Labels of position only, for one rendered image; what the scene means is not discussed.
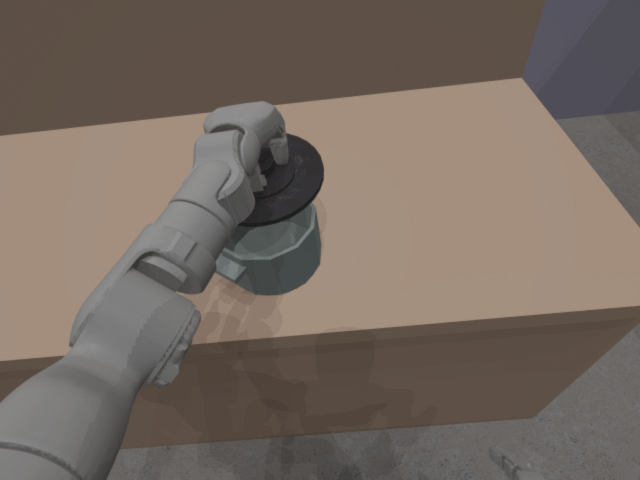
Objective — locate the table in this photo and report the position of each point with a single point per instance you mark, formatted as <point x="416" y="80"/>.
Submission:
<point x="473" y="263"/>

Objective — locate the knob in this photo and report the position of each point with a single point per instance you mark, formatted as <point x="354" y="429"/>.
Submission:
<point x="266" y="163"/>

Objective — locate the right robot hand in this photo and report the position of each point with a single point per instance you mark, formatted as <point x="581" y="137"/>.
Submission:
<point x="514" y="465"/>

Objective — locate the left robot forearm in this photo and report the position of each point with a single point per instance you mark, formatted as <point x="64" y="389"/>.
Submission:
<point x="180" y="249"/>

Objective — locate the pot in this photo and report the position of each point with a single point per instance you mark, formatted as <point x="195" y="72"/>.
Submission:
<point x="273" y="259"/>

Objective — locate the lid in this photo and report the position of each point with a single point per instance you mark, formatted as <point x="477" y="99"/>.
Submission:
<point x="291" y="187"/>

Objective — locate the left robot hand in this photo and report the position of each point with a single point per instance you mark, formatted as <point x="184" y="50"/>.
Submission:
<point x="268" y="125"/>

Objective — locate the robot left upper arm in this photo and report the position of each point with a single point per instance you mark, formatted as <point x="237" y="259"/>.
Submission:
<point x="68" y="421"/>

